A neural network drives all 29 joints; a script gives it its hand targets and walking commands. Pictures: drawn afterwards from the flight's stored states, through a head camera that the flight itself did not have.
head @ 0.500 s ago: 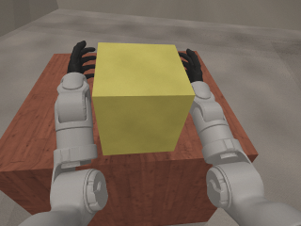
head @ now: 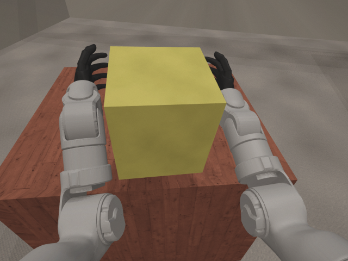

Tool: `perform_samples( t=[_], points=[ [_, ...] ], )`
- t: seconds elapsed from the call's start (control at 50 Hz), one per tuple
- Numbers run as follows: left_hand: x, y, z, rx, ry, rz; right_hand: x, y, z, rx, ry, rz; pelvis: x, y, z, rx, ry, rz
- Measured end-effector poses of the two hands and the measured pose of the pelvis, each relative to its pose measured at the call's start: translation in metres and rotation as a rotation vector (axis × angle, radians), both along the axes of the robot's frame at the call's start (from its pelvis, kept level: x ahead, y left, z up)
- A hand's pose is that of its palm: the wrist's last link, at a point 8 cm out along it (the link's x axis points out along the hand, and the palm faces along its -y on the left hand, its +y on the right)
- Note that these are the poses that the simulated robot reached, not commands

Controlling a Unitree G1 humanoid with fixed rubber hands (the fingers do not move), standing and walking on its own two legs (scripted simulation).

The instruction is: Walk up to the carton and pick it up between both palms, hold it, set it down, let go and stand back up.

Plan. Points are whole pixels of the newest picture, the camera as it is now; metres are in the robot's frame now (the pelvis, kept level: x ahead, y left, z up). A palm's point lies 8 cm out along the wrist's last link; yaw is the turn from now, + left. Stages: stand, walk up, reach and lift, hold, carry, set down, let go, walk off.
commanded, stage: hold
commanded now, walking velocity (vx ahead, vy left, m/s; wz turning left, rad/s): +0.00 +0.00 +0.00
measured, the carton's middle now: (159, 113) +0.37 +0.01 +0.19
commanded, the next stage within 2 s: none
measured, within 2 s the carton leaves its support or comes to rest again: neither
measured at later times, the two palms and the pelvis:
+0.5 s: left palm (82, 82) +0.36 +0.15 +0.28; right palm (225, 83) +0.38 -0.13 +0.26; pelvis +0.00 +0.00 +0.00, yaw +0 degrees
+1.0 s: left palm (82, 80) +0.36 +0.15 +0.28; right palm (226, 81) +0.38 -0.13 +0.26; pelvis +0.00 +0.00 +0.00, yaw +0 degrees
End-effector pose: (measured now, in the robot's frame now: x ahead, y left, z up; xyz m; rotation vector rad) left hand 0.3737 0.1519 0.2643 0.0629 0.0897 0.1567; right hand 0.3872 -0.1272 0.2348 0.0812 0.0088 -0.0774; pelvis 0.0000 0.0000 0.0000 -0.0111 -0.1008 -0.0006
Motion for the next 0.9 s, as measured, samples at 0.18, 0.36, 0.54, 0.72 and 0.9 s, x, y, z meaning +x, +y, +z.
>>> perform_samples(
  t=[0.18,0.36,0.54,0.72,0.9],
  points=[
    [-0.005,0.001,0.006,-0.007,-0.010,0.002,-0.003,0.001,0.010,0.005,-0.008,0.004,0.000,0.000,0.000,0.000,-0.002,0.000],
    [-0.009,0.001,0.011,-0.007,-0.011,0.002,-0.006,0.001,0.016,-0.002,-0.006,0.005,-0.001,0.000,0.000,0.000,-0.004,0.000],
    [-0.010,0.001,0.013,-0.002,-0.008,0.002,-0.007,0.001,0.020,-0.007,-0.001,0.006,-0.001,-0.001,0.000,0.001,-0.005,0.000],
    [-0.010,0.000,0.017,-0.004,-0.018,0.001,-0.006,0.000,0.024,-0.006,-0.008,0.007,0.000,-0.001,0.000,0.001,-0.004,0.001],
    [-0.011,0.001,0.017,0.001,-0.013,-0.001,-0.006,0.000,0.024,-0.008,-0.002,0.008,0.000,-0.001,0.000,0.001,-0.005,0.002]
  ],
)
